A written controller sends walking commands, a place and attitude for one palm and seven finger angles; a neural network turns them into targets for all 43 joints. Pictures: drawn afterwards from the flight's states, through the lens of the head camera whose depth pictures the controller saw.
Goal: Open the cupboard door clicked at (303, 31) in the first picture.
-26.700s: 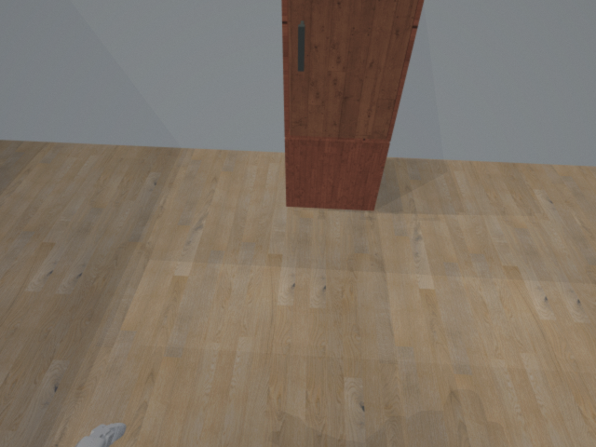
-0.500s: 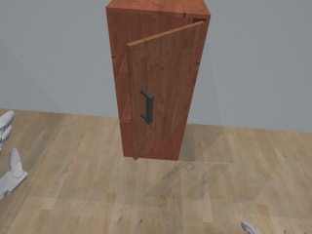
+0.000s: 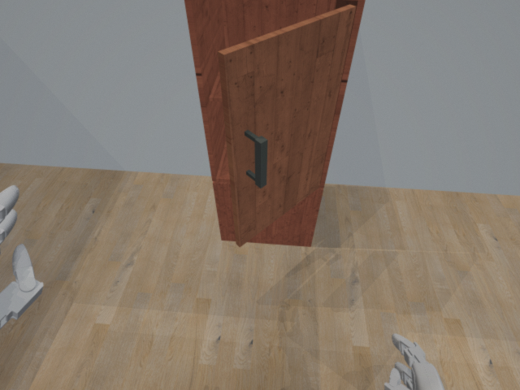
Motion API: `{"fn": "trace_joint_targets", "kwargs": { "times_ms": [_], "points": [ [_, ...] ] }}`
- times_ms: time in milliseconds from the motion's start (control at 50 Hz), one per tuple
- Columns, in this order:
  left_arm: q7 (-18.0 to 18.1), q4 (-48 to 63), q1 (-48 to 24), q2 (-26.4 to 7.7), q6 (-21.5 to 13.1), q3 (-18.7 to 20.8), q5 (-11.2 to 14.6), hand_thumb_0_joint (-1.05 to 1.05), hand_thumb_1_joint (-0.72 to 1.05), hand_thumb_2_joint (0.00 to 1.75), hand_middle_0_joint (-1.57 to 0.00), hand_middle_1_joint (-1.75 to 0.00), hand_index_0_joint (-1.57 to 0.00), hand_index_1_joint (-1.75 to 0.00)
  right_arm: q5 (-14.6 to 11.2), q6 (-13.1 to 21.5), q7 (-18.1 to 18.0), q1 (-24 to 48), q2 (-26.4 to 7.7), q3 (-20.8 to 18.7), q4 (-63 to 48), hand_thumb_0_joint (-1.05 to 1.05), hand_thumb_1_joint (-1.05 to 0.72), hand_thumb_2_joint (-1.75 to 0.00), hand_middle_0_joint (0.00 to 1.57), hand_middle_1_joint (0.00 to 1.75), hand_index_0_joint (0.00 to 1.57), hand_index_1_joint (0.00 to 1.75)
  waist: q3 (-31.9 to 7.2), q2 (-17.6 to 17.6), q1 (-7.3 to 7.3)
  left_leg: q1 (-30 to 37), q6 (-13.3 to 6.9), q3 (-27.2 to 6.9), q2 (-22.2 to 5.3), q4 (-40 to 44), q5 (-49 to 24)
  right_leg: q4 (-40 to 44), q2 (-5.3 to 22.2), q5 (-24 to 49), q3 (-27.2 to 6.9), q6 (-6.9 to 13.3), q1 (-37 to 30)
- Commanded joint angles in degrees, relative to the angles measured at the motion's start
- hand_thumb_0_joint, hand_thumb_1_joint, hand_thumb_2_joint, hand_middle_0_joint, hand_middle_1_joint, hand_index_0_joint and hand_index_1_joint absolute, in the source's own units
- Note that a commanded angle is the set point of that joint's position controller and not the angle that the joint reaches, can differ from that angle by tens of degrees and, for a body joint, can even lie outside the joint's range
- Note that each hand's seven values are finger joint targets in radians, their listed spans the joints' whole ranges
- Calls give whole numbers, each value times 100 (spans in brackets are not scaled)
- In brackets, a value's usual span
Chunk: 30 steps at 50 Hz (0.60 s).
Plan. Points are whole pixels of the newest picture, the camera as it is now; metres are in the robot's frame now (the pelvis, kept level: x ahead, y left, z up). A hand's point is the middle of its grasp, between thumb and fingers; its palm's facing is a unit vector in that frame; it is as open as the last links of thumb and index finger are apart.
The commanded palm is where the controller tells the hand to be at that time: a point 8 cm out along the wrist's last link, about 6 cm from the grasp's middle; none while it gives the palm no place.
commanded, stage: let the arm hang, fingers relaxed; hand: left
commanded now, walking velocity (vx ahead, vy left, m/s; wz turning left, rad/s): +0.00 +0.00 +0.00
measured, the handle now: (255, 159) +0.59 +0.06 +0.00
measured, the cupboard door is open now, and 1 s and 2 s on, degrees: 48 48 48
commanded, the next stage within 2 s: look to check the result in 1.12 s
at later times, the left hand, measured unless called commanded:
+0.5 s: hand out of the picture -0.06 +0.19 -0.18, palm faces +0.07 -0.98 -0.21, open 7.2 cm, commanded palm none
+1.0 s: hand out of the picture +0.03 +0.19 -0.16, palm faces +0.06 -0.97 -0.25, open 7.3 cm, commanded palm none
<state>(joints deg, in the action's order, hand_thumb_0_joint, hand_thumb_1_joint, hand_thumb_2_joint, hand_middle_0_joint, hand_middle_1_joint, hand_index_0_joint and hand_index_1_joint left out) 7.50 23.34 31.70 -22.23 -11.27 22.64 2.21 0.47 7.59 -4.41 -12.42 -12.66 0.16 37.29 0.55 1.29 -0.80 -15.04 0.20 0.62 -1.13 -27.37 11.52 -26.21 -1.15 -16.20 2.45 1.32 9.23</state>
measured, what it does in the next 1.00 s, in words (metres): stands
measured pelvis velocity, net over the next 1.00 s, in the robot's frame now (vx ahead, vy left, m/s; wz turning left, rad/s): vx -0.01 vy -0.01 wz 0.05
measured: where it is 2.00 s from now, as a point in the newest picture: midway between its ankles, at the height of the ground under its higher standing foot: outside the picture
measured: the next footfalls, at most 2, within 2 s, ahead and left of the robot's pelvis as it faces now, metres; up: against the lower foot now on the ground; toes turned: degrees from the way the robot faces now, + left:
none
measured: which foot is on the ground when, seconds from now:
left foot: down 0.00-1.00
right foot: down 0.00-1.00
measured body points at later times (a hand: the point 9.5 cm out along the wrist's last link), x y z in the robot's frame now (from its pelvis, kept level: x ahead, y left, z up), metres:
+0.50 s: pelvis -0.03 +0.00 +0.00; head +0.00 +0.00 +0.45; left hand -0.06 +0.24 -0.16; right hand +0.01 -0.26 -0.15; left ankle +0.03 +0.12 -0.74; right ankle -0.02 -0.10 -0.74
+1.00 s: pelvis -0.01 -0.01 +0.00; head +0.00 -0.02 +0.45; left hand +0.03 +0.25 -0.14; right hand +0.03 -0.25 -0.16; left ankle +0.03 +0.12 -0.74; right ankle -0.02 -0.10 -0.74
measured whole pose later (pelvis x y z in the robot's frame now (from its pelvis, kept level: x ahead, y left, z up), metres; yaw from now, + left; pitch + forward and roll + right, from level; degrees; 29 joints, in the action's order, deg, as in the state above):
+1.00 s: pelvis -0.01 -0.01 +0.00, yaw +3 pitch -2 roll +0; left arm 0.6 -64.4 9.6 -12.0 -0.6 0.7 -0.4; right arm 1.6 -0.9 -0.8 -11.0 -12.5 -0.4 65.1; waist 3.1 1.6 0.3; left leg -12.6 0.7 -1.7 0.0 -23.0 8.0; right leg -24.5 -0.3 -15.1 4.9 2.1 7.1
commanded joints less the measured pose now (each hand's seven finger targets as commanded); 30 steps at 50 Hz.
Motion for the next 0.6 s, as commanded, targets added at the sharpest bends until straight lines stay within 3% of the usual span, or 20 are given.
{"fn": "trace_joint_targets", "kwargs": {
  "times_ms": [0, 20, 40, 60, 80, 120, 140, 160, 180, 200, 260, 300, 360, 440, 480, 580],
  "points": [
    [-653, -3213, -816, -90, 566, -1611, -494, 0, 90, 90, -20, -30, -20, -30, -20, 399, 425, 756, -1752, -524, 545, 0, -90, -90, 20, 30, 20, 30, 37, 509, 304, -378, -321, -897, -583, -111, -1628, -484, 592, 1169, -138, 15, 848],
    [-754, -3452, -721, 13, 984, -1473, -413, 0, 90, 90, -20, -30, -20, -30, -60, -48, 438, 444, -1415, -495, 505, 0, -90, -90, 20, 30, 20, 30, -387, 451, 129, -258, -345, -776, -639, 38, -1922, -537, 510, 707, -274, -10, 624],
    [-769, -3445, -640, 165, 1104, -1526, -389, 0, 90, 90, -20, -30, -20, -30, -56, -178, 421, 423, -1262, -420, 394, 0, -90, -90, 20, 30, 20, 30, -402, 588, 109, -296, -390, -799, -722, 88, -1686, -633, 451, 214, -209, -51, 669],
    [-773, -3640, -763, 190, 1110, -1595, -395, 0, 90, 90, -20, -30, -20, -30, 1, -247, 417, 502, -1221, -346, 392, 0, -90, -90, 20, 30, 20, 30, -511, 434, 50, -643, -505, -1048, -806, 182, -1205, -767, 396, -170, -204, -36, 573],
    [-774, -3942, -897, 70, 1066, -1602, -424, 0, 90, 90, -20, -30, -20, -30, 47, -305, 410, 534, -1190, -305, 366, 0, -90, -90, 20, 30, 20, 30, -631, -12, 2, -604, -536, -1151, -751, 180, -1303, -684, 384, 23, -301, 0, 374],
    [-777, -4537, -1229, -176, 1028, -1644, -459, 0, 90, 90, -20, -30, -20, -30, 70, -377, 412, 578, -1240, -281, 480, 0, -90, -90, 20, 30, 20, 30, -777, -1105, 5, -461, -403, -938, -509, -94, -1054, -199, 618, 489, -466, 116, 184],
    [-773, -4851, -1478, -325, 1003, -1648, -463, 0, 90, 90, -20, -30, -20, -30, 67, -428, 418, 554, -1262, -302, 564, 0, -90, -90, 20, 30, 20, 30, -801, -1507, 61, -263, -330, -780, -334, -298, -914, 37, 839, 640, -652, 233, 311],
    [-763, -5179, -1709, -428, 1006, -1672, -450, 0, 90, 90, -20, -30, -20, -30, 71, -482, 421, 509, -1318, -310, 678, 0, -90, -90, 20, 30, 20, 30, -763, -1636, 119, -64, -278, -639, -193, -441, -837, 173, 1003, 690, -703, 357, 467],
    [-739, -5453, -1897, -496, 1023, -1725, -432, 0, 90, 90, -20, -30, -20, -30, 81, -541, 422, 520, -1326, -313, 769, 0, -90, -90, 20, 30, 20, 30, -622, -1418, 155, 77, -232, -543, -111, -537, -717, 269, 1092, 604, -746, 457, 680],
    [-720, -5751, -2031, -449, 1047, -1800, -401, 0, 90, 90, -20, -30, -20, -30, 107, -595, 427, 522, -1252, -289, 891, 0, -90, -90, 20, 30, 20, 30, -460, -883, 184, 185, -209, -470, -107, -487, -698, 307, 1111, 536, -785, 483, 822],
    [-686, -6561, -1968, -233, 1108, -1973, -338, 0, 90, 90, -20, -30, -20, -30, 138, -701, 422, 535, -1065, -167, 1198, 0, -90, -90, 20, 30, 20, 30, -136, 544, 136, 90, -236, -762, -309, 219, -646, 250, 748, -23, -580, 256, 676],
    [-674, -7070, -1747, -133, 1122, -2014, -315, 0, 90, 90, -20, -30, -20, -30, 119, -738, 393, 484, -952, -124, 1390, 0, -90, -90, 20, 30, 20, 30, -100, 813, 63, -103, -248, -857, -338, 447, -316, 347, 668, -113, -549, 196, 345],
    [-670, -7650, -1567, 40, 1119, -2005, -288, 0, 90, 90, -20, -30, -20, -30, 106, -778, 339, 277, -807, -122, 1677, 0, -90, -90, 20, 30, 20, 30, -78, 935, 54, -88, -219, -839, -319, 584, 98, 540, 665, -225, -521, 236, 216],
    [-685, -8143, -1557, 31, 1100, -2010, -277, 0, 90, 90, -20, -30, -20, -30, 84, -818, 311, 20, -822, -171, 1982, 0, -90, -90, 20, 30, 20, 30, 33, 496, 99, 96, -212, -833, -307, 615, 409, 834, 710, -597, -519, 296, 386],
    [-679, -8295, -1573, 14, 1087, -1996, -279, 0, 90, 90, -20, -30, -20, -30, 78, -823, 300, -111, -834, -202, 2104, 0, -90, -90, 20, 30, 20, 30, 113, 97, 114, 203, -212, -798, -311, 571, 321, 929, 715, -674, -464, 313, 475],
    [-660, -8555, -1610, 49, 1094, -2003, -277, 0, 90, 90, -20, -30, -20, -30, 80, -835, 292, -228, -808, -221, 2325, 0, -90, -90, 20, 30, 20, 30, 382, -188, 130, 254, -227, -755, -315, 606, 334, 1035, 746, -897, -453, 328, 694]
  ]
}}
